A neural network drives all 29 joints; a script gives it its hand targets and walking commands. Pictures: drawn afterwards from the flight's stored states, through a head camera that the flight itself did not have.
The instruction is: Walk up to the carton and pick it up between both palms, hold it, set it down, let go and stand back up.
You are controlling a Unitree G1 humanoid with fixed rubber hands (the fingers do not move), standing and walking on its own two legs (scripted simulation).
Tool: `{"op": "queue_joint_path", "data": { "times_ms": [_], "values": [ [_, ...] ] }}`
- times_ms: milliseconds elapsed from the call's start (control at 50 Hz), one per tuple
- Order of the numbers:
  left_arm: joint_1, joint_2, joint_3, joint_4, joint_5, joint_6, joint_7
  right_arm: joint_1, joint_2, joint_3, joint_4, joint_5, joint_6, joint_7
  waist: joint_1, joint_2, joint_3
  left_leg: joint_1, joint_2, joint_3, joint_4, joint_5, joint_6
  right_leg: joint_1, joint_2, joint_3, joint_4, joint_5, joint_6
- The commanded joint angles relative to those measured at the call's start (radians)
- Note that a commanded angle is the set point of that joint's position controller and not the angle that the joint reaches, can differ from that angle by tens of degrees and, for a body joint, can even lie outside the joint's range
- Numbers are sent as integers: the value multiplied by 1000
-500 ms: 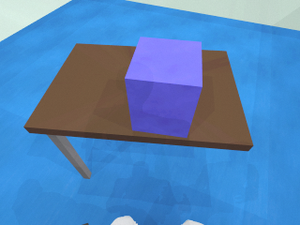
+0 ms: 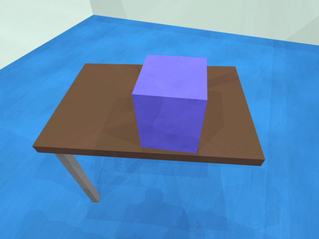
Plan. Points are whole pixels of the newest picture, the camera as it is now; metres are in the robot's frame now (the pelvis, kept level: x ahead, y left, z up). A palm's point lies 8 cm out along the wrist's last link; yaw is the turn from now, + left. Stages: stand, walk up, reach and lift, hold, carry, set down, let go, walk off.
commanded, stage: walk up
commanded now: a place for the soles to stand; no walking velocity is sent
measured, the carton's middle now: (172, 104) +0.54 -0.01 +0.02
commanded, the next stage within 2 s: none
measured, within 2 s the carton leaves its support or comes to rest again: neither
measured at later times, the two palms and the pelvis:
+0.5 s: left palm out of the picture +0.00 +0.27 -0.12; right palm out of the picture +0.07 -0.23 -0.13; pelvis +0.03 +0.03 +0.01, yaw +1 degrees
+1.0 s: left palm (26, 229) +0.18 +0.41 -0.13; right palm out of the picture +0.16 -0.10 -0.14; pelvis +0.09 +0.15 -0.02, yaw -10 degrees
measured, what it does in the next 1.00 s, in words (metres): steps to the left: left foot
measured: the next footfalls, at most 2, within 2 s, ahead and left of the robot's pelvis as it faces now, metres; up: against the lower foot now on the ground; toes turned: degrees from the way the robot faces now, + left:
left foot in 0.70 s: +0.24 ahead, +0.26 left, +0.00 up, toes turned +5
right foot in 1.18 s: +0.09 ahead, -0.03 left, +0.00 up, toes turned -8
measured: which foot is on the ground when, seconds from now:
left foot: down 0.00-0.38, up 0.40-0.68, down 0.70-1.00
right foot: down 0.00-0.70, up 0.72-1.00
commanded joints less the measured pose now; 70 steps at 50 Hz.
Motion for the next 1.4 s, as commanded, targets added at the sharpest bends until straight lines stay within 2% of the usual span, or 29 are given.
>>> {"op": "queue_joint_path", "data": {
  "times_ms": [0,140,320,340,360,380,400,480,600,660,680,700,720,740,760,820,900,960,1060,1100,1120,1140,1160,1180,1200,1220,1240,1280,1380],
  "values": [
    [-8,164,39,-49,-1,-28,8,8,-128,-19,-41,2,-36,-9,0,-79,41,60,45,-82,-94,20,49,-137,-108,124,-224,-54,-60],
    [28,155,28,-2,3,-28,14,43,-143,-15,12,5,-40,-14,13,12,26,26,61,-118,-143,45,56,-54,-87,80,-183,20,-59],
    [33,161,16,40,6,-23,21,66,-152,-13,45,8,-34,-20,5,11,1,39,62,-140,-140,90,66,-32,-87,56,-181,45,-53],
    [188,180,49,29,40,-34,36,37,-220,-43,12,-31,-18,1,59,28,-23,-117,-12,-39,54,-263,29,95,-176,246,-260,-230,-137],
    [256,257,77,51,43,-32,51,-35,-187,-38,-26,-50,-3,9,99,-64,74,-363,-45,40,196,-366,-12,171,-336,454,-378,-425,-216],
    [275,282,91,66,44,-31,71,-75,-174,-44,-50,-67,7,14,117,-63,160,-513,20,-8,324,-377,-28,172,-446,567,-420,-458,-273],
    [240,275,96,61,47,-34,86,-62,-164,-48,-62,-69,13,19,95,-75,203,-575,71,-50,365,-344,-32,176,-482,566,-419,-406,-287],
    [173,187,92,33,53,-80,85,-84,-133,-47,-110,-64,-2,37,53,-156,146,-497,122,-74,347,-139,-59,156,-350,350,-350,-16,-209],
    [80,218,103,-30,50,-84,51,-31,-105,-53,-97,-28,-8,48,3,-242,68,-8,49,69,124,85,-22,-137,-193,53,-182,311,-123],
    [154,163,75,-32,51,-57,27,199,-187,-96,-1,-23,-15,16,-72,-9,-67,425,0,78,27,248,4,-314,-48,-19,172,137,-25],
    [229,112,56,-45,42,-46,24,251,-271,-115,-9,-23,-16,3,-78,172,-139,467,182,-129,-42,248,36,-355,13,-7,353,-149,10],
    [283,86,50,-61,31,-22,33,214,-335,-115,-53,-8,-6,-12,-44,263,-138,309,397,-431,-226,93,106,-305,42,71,514,-432,17],
    [304,112,61,-46,18,3,44,99,-329,-115,-69,13,12,-30,-14,190,-83,144,399,-425,-312,-199,175,-232,-18,122,606,-394,5],
    [256,115,58,-69,12,13,46,-9,-326,-117,-90,25,27,-38,-4,223,-16,36,376,-415,-374,-406,202,-267,-30,102,654,-347,4],
    [202,121,59,-82,18,13,47,-52,-287,-106,-101,29,35,-40,-9,206,52,-22,322,-318,-377,-428,185,-272,-42,110,651,-316,-3],
    [247,146,79,-58,22,13,49,-101,-223,-83,-112,-1,18,-38,32,195,36,-44,311,-214,-292,-265,187,-223,-60,113,574,-266,-8],
    [158,178,113,-97,31,28,45,-84,-214,-94,-118,-12,-8,-53,9,89,3,9,428,-241,-229,5,271,-263,-51,113,609,-246,3],
    [58,176,127,-150,41,47,32,-57,-224,-104,-112,-14,-19,-79,-10,36,16,21,484,-245,-235,38,298,-319,-55,146,643,-216,22],
    [11,145,128,-192,26,44,-2,-120,-234,-102,-127,-30,-20,-89,9,92,-1,6,427,-100,-230,-127,229,-261,-50,109,442,-186,18],
    [75,127,127,-177,12,28,-9,-184,-242,-94,-141,-36,-8,-72,51,122,-47,-60,363,16,-152,-181,167,-91,-30,59,231,-116,-3],
    [138,121,131,-154,5,16,-9,-212,-239,-86,-141,-39,4,-59,85,89,-72,-108,313,72,-54,-230,128,21,-6,25,91,-4,-14],
    [173,137,138,-138,-2,5,-6,-178,-205,-70,-127,-42,20,-44,91,-14,-82,-134,236,117,90,-280,97,65,27,23,-1,37,-16],
    [173,189,151,-144,-7,-2,1,-139,-142,-47,-126,-35,32,-27,96,-178,-73,-196,140,159,261,-338,53,49,-44,173,-80,18,-38],
    [109,253,151,-189,-13,-6,13,-128,-94,-29,-147,-16,43,-13,76,-315,-16,-304,42,125,403,-517,2,-68,-230,532,-216,-34,-103],
    [60,308,156,-198,-29,-5,29,-125,-126,-40,-150,-7,50,-16,66,-230,27,-255,57,-14,471,-519,7,-230,-314,631,-290,-100,-199],
    [5,303,151,-198,-30,-6,39,-117,-140,-46,-141,1,52,-15,50,-206,49,-194,76,-47,494,-481,9,-312,-332,603,-318,-225,-230],
    [-54,261,140,-208,-16,-8,43,-117,-134,-44,-121,4,50,-13,33,-178,90,-190,70,-56,470,-409,6,-287,-283,497,-289,-184,-211],
    [-94,218,121,-221,20,-20,48,-39,-120,-41,-68,1,29,-12,1,-195,18,-182,55,-43,356,-282,10,-128,-222,340,-163,137,-166],
    [-69,196,105,-203,33,-35,27,-41,-105,-42,-68,-10,-1,-15,2,-141,-71,2,9,1,25,-110,22,-46,-219,264,-35,435,-162]
  ]
}}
